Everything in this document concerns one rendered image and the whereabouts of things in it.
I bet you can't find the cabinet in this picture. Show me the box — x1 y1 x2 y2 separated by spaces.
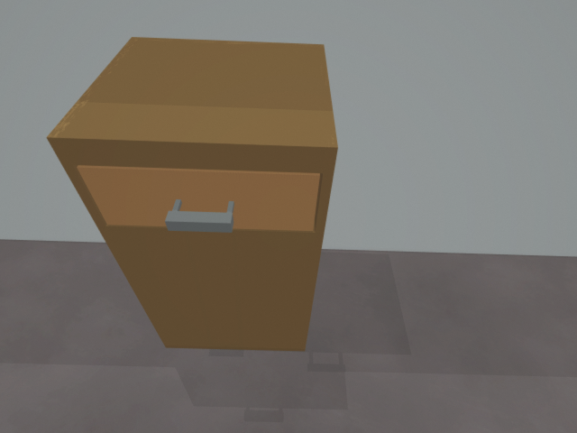
46 37 338 351

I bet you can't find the handle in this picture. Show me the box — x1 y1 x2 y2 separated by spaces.
165 199 234 233

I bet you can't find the drawer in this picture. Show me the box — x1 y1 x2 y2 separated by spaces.
77 165 320 231

